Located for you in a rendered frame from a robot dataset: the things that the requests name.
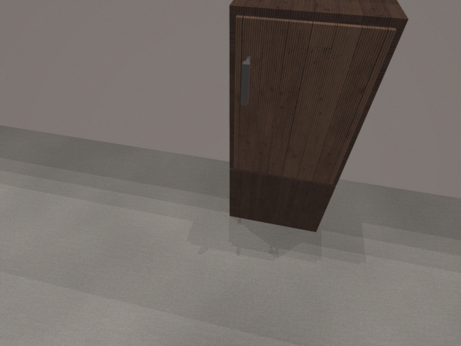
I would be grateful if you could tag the cupboard door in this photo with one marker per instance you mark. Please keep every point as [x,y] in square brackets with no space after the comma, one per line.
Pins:
[309,83]

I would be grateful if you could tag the handle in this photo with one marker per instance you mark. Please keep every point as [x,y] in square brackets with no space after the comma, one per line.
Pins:
[245,81]

